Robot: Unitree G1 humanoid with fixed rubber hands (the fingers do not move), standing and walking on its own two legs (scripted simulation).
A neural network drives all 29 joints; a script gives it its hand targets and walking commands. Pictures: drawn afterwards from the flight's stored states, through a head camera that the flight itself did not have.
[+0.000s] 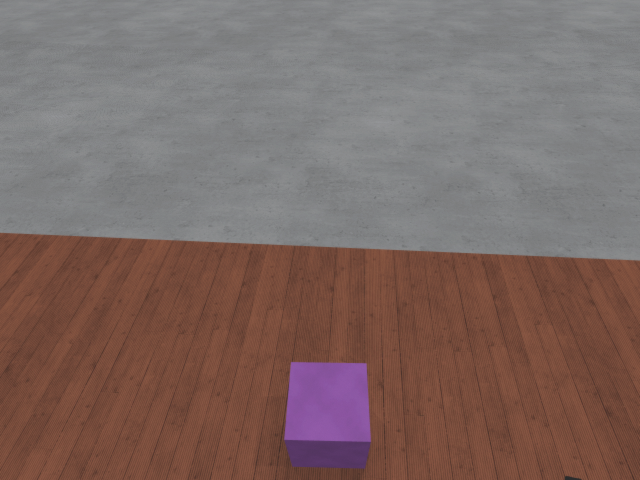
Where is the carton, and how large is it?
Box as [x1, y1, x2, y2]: [284, 362, 370, 468]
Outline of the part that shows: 291,362 284,440 292,466 364,468 370,443 366,363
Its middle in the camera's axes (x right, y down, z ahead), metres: +0.02 +0.50 +1.09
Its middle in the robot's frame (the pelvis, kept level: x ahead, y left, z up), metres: +0.44 +0.02 -0.66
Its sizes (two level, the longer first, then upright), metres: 0.210 0.200 0.250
